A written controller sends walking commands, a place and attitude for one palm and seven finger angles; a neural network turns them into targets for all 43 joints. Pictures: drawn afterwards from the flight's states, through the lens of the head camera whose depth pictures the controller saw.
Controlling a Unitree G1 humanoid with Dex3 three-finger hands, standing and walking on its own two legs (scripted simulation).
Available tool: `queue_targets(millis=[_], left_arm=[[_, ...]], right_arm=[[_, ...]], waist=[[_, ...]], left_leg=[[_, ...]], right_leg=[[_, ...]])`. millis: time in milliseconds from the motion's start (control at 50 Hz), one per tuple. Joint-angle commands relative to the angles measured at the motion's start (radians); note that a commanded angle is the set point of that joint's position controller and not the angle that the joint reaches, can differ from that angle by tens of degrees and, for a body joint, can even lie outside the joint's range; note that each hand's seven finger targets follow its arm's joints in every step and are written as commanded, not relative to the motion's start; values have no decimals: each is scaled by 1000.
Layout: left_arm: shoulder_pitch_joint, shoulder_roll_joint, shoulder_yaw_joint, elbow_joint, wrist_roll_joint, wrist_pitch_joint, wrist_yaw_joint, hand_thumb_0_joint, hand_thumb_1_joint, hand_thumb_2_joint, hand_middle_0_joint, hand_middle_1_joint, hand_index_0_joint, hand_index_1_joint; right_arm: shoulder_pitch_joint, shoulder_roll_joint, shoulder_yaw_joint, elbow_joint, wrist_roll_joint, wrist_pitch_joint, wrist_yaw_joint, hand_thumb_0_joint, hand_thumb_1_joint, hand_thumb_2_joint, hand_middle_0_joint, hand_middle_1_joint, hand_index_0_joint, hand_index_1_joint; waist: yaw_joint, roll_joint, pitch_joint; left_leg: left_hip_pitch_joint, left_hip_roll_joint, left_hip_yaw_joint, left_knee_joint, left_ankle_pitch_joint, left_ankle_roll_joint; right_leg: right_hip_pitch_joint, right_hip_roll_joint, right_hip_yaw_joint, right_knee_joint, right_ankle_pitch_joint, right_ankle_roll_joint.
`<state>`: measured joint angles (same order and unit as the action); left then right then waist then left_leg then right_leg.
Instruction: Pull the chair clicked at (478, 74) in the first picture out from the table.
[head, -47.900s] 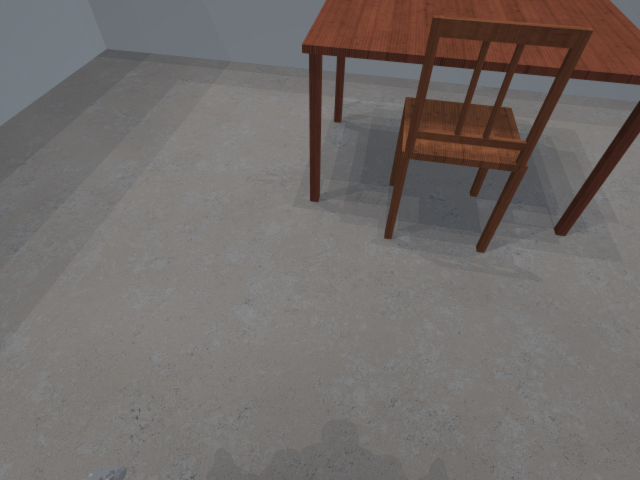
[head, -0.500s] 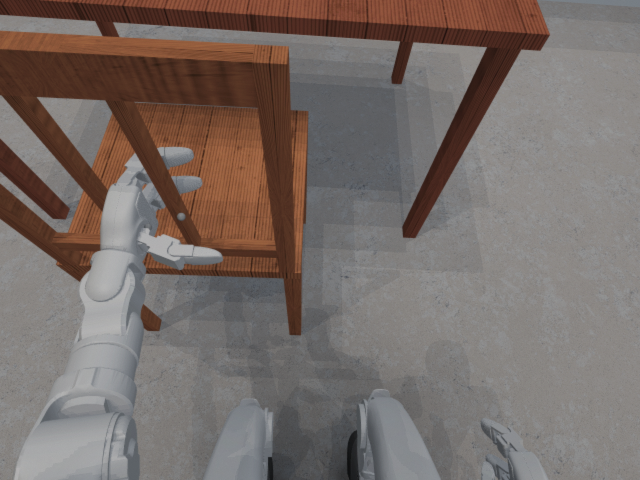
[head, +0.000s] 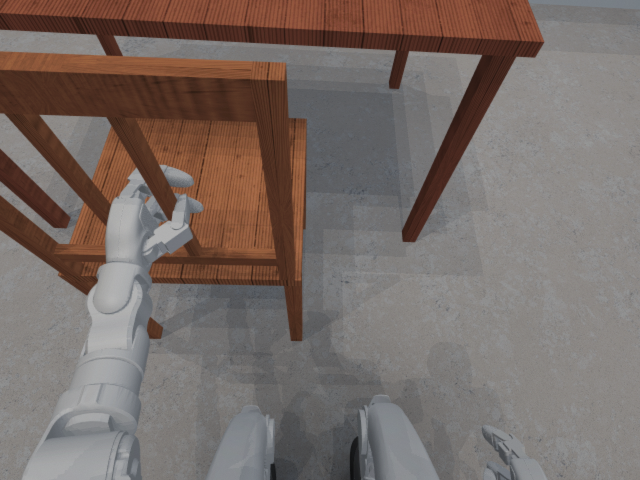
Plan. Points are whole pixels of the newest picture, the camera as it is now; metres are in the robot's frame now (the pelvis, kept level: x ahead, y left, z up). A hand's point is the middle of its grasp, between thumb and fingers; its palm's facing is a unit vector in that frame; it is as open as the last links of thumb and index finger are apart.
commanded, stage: hook a spindle and tug to test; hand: left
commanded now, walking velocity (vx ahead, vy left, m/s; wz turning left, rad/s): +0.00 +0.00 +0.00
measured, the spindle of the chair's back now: (93, 197) +0.45 +0.28 +0.04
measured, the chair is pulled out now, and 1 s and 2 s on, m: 0.16 0.20 0.30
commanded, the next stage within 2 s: step backward, pulling the chair out in 0.50 s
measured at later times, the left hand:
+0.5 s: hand (184, 241) +0.39 +0.17 +0.03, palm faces -0.02 -1.00 -0.02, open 5.3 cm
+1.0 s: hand (186, 240) +0.39 +0.16 +0.05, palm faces +0.04 -0.99 -0.11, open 4.9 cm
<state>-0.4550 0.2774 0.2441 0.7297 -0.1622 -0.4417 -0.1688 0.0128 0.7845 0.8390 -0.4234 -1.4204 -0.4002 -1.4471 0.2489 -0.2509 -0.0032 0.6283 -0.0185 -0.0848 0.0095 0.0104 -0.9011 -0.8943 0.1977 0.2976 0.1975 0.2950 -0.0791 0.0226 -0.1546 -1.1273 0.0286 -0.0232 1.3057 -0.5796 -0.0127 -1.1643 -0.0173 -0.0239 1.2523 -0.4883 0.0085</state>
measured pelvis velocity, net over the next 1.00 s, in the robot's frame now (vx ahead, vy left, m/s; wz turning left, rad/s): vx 0.02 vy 0.02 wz -0.08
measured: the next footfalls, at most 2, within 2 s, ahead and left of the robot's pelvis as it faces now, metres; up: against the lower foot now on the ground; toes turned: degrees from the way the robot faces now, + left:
none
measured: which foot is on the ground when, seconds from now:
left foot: down 0.00-1.00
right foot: down 0.00-1.00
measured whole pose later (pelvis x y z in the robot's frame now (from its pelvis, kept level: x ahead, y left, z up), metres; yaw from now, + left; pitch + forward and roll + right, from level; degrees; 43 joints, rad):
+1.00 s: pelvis +0.02 +0.02 +0.10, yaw -5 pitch +10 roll -2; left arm -0.27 0.23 0.11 0.74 -0.09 -0.16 0.09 0.03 0.80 0.82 -0.23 -1.07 -0.45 -1.45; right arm 0.23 -0.23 0.00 0.58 0.03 0.14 -0.11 0.01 -0.90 -0.89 0.20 0.30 0.20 0.30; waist -0.09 -0.03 -0.03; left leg -0.52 0.06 0.07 0.73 -0.38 0.01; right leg -0.57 0.01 0.02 0.64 -0.24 0.03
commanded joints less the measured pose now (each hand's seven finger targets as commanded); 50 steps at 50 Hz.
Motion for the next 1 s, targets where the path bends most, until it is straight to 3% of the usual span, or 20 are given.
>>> queue_targets(millis=[0, 180, 260, 320, 360, 420, 500, 560, 580, 600, 620, 640, 660, 700, 740, 780, 800, 880, 940, 980], left_arm=[[-218, 108, -22, -283, 4, -115, -43, 0, 900, 900, -500, -1450, -500, -1450], [-5, 76, -30, -406, -23, -96, -57, 0, 900, 900, -500, -1450, -500, -1450], [33, 54, -47, -435, -28, -87, -61, 0, 900, 900, -500, -1450, -500, -1450], [76, 81, -9, -463, -32, -87, -57, 0, 900, 900, -500, -1450, -500, -1450], [128, 61, -20, -454, -34, -81, -60, 0, 900, 900, -500, -1450, -500, -1450], [140, 69, -15, -500, -37, -81, -62, 0, 900, 900, -500, -1450, -500, -1450], [149, 58, -33, -529, -34, -77, -61, 0, 900, 900, -500, -1450, -500, -1450], [107, 68, -21, -489, -29, -75, -58, 0, 900, 900, -500, -1450, -500, -1450], [54, 49, -49, -476, -22, -76, -56, 0, 900, 900, -500, -1450, -500, -1450], [-145, 448, 130, -643, 116, 38, 101, 0, 900, 900, -500, -1450, -500, -1450], [-108, 270, 7, -637, 116, 115, 155, 0, 900, 900, -500, -1450, -500, -1450], [-8, 198, -36, -549, 119, 181, 188, 0, 900, 900, -500, -1450, -500, -1450], [68, 166, -62, -450, 125, 227, 213, 0, 900, 900, -500, -1450, -500, -1450], [115, 118, -108, -331, 142, 282, 244, 0, 900, 900, -500, -1450, -500, -1450], [85, 123, -116, -277, 150, 298, 267, 0, 900, 900, -500, -1450, -500, -1450], [31, 129, -119, -246, 148, 292, 281, 0, 900, 900, -500, -1450, -500, -1450], [30, 114, -130, -216, 148, 285, 283, 0, 900, 900, -500, -1450, -500, -1450], [37, 82, -148, -190, 135, 256, 271, 0, 900, 900, -500, -1450, -500, -1450], [78, 61, -155, -168, 128, 243, 257, 0, 900, 900, -500, -1450, -500, -1450], [101, 77, -137, -172, 121, 233, 252, 0, 900, 900, -500, -1450, -500, -1450]], right_arm=[[41, -155, -60, -103, 2, -35, -13, 0, -900, -900, 200, 300, 200, 300], [36, -145, -69, -127, 8, -37, -3, 0, -900, -900, 200, 300, 200, 300], [26, -137, -67, -129, 11, -34, 1, 0, -900, -900, 200, 300, 200, 300], [27, -136, -70, -133, 8, -38, -1, 0, -900, -900, 200, 300, 200, 300], [23, -132, -70, -136, 10, -37, 0, 0, -900, -900, 200, 300, 200, 300], [20, -132, -70, -139, 9, -39, 0, 0, -900, -900, 200, 300, 200, 300], [13, -128, -68, -142, 10, -44, -1, 0, -900, -900, 200, 300, 200, 300], [4, -132, -67, -132, 9, -45, -5, 0, -900, -900, 200, 300, 200, 300], [5, -132, -65, -127, 7, -48, -8, 0, -900, -900, 200, 300, 200, 300], [51, -149, -76, -211, 48, 39, -50, 0, -900, -900, 200, 300, 200, 300], [48, -116, -68, -237, 54, 65, -80, 0, -900, -900, 200, 300, 200, 300], [30, -111, -60, -230, 64, 87, -94, 0, -900, -900, 200, 300, 200, 300], [23, -107, -50, -222, 70, 111, -103, 0, -900, -900, 200, 300, 200, 300], [25, -109, -37, -197, 75, 149, -122, 0, -900, -900, 200, 300, 200, 300], [26, -116, -35, -181, 72, 178, -135, 0, -900, -900, 200, 300, 200, 300], [24, -124, -37, -174, 68, 196, -143, 0, -900, -900, 200, 300, 200, 300], [22, -122, -37, -165, 66, 201, -146, 0, -900, -900, 200, 300, 200, 300], [5, -121, -48, -148, 54, 200, -141, 0, -900, -900, 200, 300, 200, 300], [-22, -116, -48, -135, 43, 192, -126, 0, -900, -900, 200, 300, 200, 300], [-43, -124, -52, -135, 34, 183, -121, 0, -900, -900, 200, 300, 200, 300]], waist=[[3, 36, -478], [35, 56, -522], [25, 25, -471], [42, 38, -497], [40, 16, -480], [47, 45, -498], [43, 37, -494], [29, 12, -450], [11, 7, -433], [61, 11, -617], [23, 47, -535], [16, 71, -476], [9, -15, -408], [3, -57, -318], [2, -45, -310], [1, -41, -297], [3, -3, -283], [32, 172, -298], [48, 263, -240], [59, 286, -193]], left_leg=[[282, -36, 1, -178, 384, 10], [354, -24, 4, -166, 603, 0], [321, -24, 7, -169, 571, 2], [326, -24, 8, -164, 609, -1], [318, -23, 11, -162, 615, 1], [333, -22, 9, -159, 644, -3], [332, -22, 8, -156, 640, -1], [285, -27, 10, -152, 542, 1], [267, -30, 11, -144, 512, 5], [557, -27, 64, -308, 399, 25], [578, -46, 69, -354, 386, 31], [566, -37, 71, -369, 388, 26], [561, -24, 59, -399, 307, 25], [539, -14, 42, -449, 367, 28], [598, 8, 35, -493, 518, 20], [654, 25, 36, -532, 603, 13], [693, 45, 27, -559, 680, 11], [882, 124, -13, -631, 996, 13], [954, 161, -31, -706, 1038, 14], [946, 174, -27, -745, 1017, 19]], right_leg=[[323, 39, -14, -129, 305, -37], [364, 38, -17, -111, 442, -34], [368, 39, -19, -117, 437, -30], [385, 36, -14, -107, 466, -30], [390, 37, -14, -108, 476, -29], [392, 34, -12, -100, 489, -28], [388, 32, -13, -99, 484, -27], [368, 34, -13, -103, 439, -27], [352, 33, -11, -101, 427, -27], [680, -31, 141, -324, 419, -31], [708, -33, 117, -383, 525, -29], [676, -47, 110, -391, 553, -25], [657, -51, 96, -429, 464, -14], [704, -62, 84, -438, 596, -13], [755, -74, 86, -460, 776, -8], [784, -76, 80, -511, 849, -1], [782, -70, 75, -527, 854, 3], [757, -8, 39, -581, 661, 15], [731, 26, 19, -601, 424, 13], [758, 33, 13, -620, 399, 9]])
